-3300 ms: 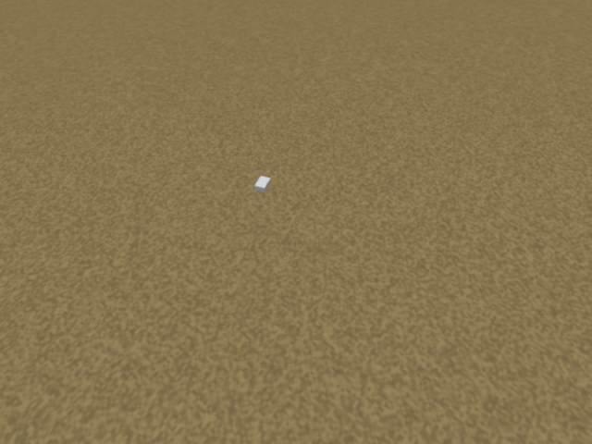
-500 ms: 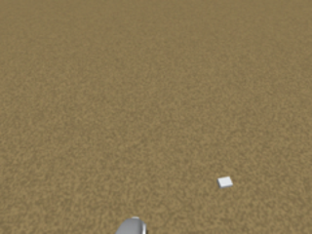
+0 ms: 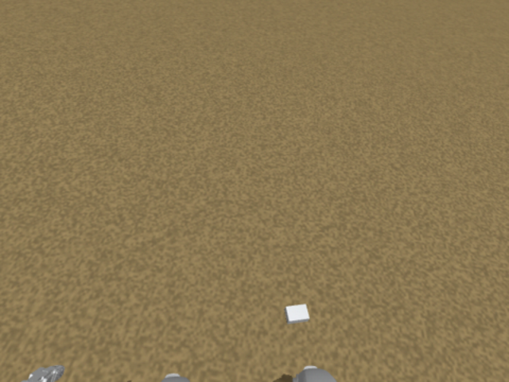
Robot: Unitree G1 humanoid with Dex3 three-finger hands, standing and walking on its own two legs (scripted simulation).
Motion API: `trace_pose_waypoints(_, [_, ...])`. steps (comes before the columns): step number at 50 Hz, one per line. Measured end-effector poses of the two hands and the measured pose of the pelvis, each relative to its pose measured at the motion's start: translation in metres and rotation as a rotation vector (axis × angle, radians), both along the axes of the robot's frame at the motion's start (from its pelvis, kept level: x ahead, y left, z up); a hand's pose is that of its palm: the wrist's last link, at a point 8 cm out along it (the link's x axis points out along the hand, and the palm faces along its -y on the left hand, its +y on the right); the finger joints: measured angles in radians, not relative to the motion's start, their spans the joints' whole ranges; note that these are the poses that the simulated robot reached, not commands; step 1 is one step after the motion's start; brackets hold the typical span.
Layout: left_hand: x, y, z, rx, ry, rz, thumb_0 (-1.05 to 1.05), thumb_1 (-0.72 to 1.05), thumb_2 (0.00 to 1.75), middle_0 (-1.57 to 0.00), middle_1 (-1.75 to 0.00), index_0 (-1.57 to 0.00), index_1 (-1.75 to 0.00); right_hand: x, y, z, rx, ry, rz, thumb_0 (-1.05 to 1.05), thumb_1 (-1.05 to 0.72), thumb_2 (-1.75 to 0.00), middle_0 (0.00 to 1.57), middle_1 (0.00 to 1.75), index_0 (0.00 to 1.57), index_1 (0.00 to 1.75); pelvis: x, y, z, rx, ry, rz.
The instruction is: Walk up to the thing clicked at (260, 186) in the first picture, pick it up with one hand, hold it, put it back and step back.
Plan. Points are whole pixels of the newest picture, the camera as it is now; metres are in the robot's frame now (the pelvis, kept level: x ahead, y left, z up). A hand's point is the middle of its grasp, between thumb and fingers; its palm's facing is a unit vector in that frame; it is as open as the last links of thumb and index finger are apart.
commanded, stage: walk up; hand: left
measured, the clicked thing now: (296, 313) +0.47 -0.21 -0.71
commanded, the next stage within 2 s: none
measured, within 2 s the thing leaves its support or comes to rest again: neither
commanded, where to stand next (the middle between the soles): +0.15 -0.52 m, yaw +9 degrees
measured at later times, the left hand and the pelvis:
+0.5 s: hand out of the picture +0.11 +0.07 -0.15, palm faces +0.00 -0.95 -0.32, open 7.4 cm; pelvis +0.05 -0.20 +0.01, yaw +4 degrees
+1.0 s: hand out of the picture +0.11 -0.16 -0.15, palm faces +0.06 -0.94 -0.34, open 7.4 cm; pelvis +0.07 -0.43 +0.01, yaw +6 degrees
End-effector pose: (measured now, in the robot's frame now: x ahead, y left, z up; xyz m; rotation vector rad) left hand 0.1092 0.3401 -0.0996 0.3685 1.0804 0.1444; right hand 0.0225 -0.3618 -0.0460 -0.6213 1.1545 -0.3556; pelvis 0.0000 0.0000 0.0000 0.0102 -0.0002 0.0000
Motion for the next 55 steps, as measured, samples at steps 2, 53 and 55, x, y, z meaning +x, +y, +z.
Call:
trace_pose_waypoints(2, [0.005,-0.021,0.001,0.03,-0.019,0.007,0.01,0.91,0.9,-0.2,-0.3,-0.2,-0.3,0.002,-0.038,-0.008,-0.013,0.017,-0.008,0.0,-0.89,-0.89,0.21,0.31,0.21,0.3,0.005,-0.03,-0.008,-0.004,0.003,0.002])
trace_pose_waypoints(53, [-0.001,-0.474,-0.014,-0.027,0.125,0.151,0.01,0.9,0.9,-0.2,-0.3,-0.2,-0.3,0.101,-0.427,-0.016,0.071,0.078,0.072,0.0,-0.89,-0.89,0.21,0.3,0.21,0.3,0.073,-0.458,0.008,0.0,-0.024,0.108])
trace_pose_waypoints(55, [0.005,-0.489,-0.015,-0.03,0.122,0.142,0.01,0.9,0.9,-0.2,-0.3,-0.2,-0.3,0.097,-0.446,-0.009,0.055,0.073,0.054,0.0,-0.89,-0.89,0.21,0.3,0.21,0.3,0.072,-0.475,0.01,0.001,-0.03,0.105])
